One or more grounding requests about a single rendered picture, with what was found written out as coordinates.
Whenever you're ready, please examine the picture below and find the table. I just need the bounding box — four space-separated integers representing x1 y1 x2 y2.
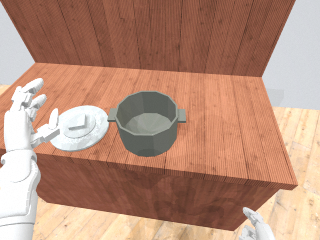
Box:
0 0 298 232

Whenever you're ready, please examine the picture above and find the left robot hand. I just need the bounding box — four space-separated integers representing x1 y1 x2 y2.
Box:
4 78 60 153

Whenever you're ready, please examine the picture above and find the left robot forearm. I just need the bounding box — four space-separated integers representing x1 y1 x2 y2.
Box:
0 149 41 240

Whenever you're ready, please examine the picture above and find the knob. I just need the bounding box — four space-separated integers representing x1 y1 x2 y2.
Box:
68 114 86 130

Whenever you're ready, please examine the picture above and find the pot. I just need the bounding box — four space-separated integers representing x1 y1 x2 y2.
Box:
107 90 186 157

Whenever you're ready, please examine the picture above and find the lid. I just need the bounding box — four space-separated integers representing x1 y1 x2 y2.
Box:
50 105 109 152

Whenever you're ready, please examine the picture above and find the right robot hand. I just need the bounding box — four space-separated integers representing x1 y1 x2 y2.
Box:
238 207 276 240

